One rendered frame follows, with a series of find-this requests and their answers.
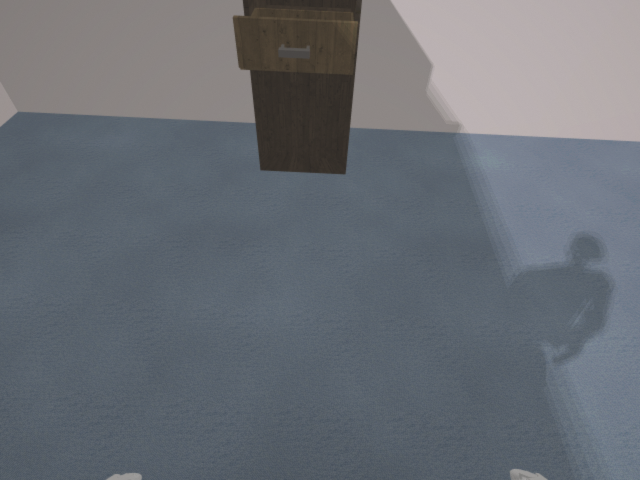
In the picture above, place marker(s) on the handle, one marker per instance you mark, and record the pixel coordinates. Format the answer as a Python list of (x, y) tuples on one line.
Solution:
[(294, 52)]

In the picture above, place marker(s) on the cabinet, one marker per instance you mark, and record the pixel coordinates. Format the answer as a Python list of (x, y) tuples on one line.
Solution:
[(303, 119)]

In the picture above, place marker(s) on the drawer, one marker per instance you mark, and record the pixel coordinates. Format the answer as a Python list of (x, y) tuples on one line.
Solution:
[(331, 36)]

